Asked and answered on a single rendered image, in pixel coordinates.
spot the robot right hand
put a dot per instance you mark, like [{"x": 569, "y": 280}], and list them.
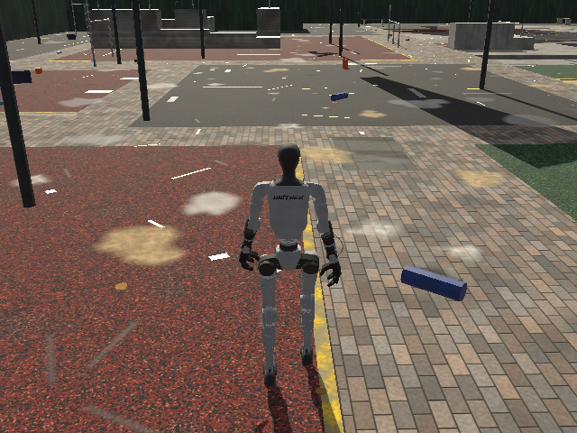
[{"x": 335, "y": 273}]

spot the robot head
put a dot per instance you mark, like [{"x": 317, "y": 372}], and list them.
[{"x": 288, "y": 154}]

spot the robot left hand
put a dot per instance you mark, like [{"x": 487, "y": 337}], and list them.
[{"x": 245, "y": 257}]

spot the robot right upper arm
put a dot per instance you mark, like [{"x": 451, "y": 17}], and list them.
[{"x": 317, "y": 191}]

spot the left robot forearm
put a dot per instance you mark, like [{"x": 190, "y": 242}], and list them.
[{"x": 248, "y": 238}]

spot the robot left upper arm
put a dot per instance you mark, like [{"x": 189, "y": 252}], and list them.
[{"x": 260, "y": 191}]

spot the right robot forearm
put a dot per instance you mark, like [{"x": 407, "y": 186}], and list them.
[{"x": 329, "y": 245}]

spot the robot left shin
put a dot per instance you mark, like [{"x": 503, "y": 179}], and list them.
[{"x": 268, "y": 340}]

